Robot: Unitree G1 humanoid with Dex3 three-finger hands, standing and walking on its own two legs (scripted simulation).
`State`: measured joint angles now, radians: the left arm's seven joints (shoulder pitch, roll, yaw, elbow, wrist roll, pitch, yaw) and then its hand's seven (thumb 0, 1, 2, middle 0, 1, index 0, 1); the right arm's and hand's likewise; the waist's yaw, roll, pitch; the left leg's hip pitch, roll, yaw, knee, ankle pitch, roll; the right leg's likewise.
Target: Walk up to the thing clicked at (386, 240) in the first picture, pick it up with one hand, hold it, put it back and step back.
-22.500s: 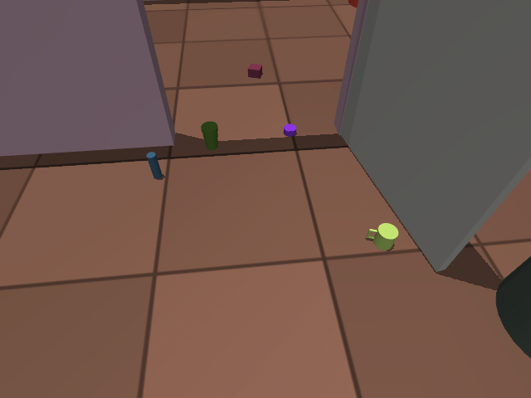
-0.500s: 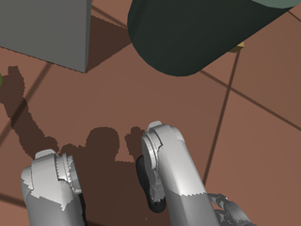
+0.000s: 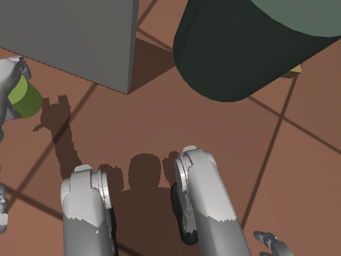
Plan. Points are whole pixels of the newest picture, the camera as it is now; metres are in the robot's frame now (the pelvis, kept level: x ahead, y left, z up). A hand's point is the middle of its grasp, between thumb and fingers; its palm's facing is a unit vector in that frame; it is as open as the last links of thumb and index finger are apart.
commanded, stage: lift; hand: left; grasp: from above
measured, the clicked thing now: (7, 99) +0.49 +0.31 -0.15
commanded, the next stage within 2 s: hold in 1.26 s
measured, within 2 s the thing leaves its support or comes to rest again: neither
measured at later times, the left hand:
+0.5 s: hand out of the picture +0.40 +0.28 +0.08, palm faces -0.43 -0.10 -0.90, open 11.1 cm
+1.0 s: hand out of the picture +0.36 +0.25 +0.23, palm faces -0.44 -0.09 -0.89, open 11.1 cm
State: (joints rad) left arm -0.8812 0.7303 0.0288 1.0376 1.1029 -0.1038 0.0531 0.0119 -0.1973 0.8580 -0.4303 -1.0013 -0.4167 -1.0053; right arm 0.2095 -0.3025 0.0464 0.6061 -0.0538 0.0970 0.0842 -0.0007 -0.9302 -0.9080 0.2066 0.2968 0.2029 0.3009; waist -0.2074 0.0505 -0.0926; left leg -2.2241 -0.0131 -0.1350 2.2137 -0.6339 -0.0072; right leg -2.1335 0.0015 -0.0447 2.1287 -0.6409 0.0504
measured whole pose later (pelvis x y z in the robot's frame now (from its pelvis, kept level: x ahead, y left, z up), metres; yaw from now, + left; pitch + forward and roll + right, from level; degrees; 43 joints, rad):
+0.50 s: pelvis +0.01 +0.00 +0.15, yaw +4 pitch +29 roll -5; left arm -0.53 0.55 -0.07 0.72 0.99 -0.01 0.02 0.02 -0.17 0.84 -0.39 -1.03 -0.39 -1.02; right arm 0.14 -0.24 -0.01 0.64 0.02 0.10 0.00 0.00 -0.92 -0.90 0.21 0.30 0.20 0.30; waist -0.10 0.07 -0.17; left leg -1.65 0.02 -0.07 1.73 -0.59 0.00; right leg -1.59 0.00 -0.01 1.67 -0.58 0.05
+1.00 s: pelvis +0.05 +0.00 +0.30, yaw +5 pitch +15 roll -2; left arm -0.39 0.41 -0.17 0.86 1.00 0.00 0.13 0.01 -0.18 0.84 -0.41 -1.02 -0.41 -1.01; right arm 0.24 -0.24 -0.04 0.73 0.04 0.00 -0.06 0.00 -0.92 -0.90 0.21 0.30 0.20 0.30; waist -0.07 0.05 -0.13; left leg -0.93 0.04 -0.03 1.11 -0.45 -0.01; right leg -0.90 0.00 0.01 1.07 -0.43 0.03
